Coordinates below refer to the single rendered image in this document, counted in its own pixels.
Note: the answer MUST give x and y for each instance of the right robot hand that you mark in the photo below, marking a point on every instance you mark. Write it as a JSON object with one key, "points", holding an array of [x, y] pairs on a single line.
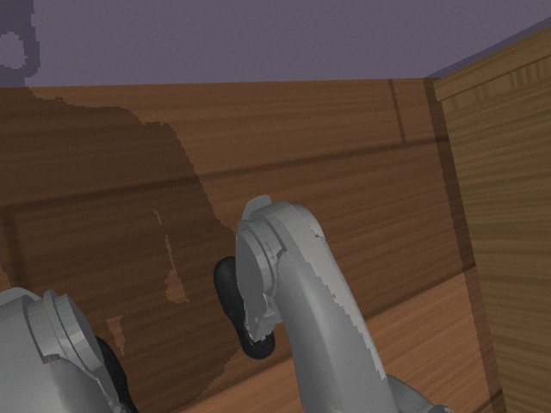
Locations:
{"points": [[407, 398]]}

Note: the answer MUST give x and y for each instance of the right robot foot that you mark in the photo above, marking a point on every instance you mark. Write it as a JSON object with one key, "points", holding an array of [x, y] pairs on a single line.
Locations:
{"points": [[225, 283]]}

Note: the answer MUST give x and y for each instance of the left robot foot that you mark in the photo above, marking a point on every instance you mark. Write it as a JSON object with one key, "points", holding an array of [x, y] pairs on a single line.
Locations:
{"points": [[117, 375]]}

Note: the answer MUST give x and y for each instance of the bed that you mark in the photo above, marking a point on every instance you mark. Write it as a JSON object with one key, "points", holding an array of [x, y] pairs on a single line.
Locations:
{"points": [[498, 116]]}

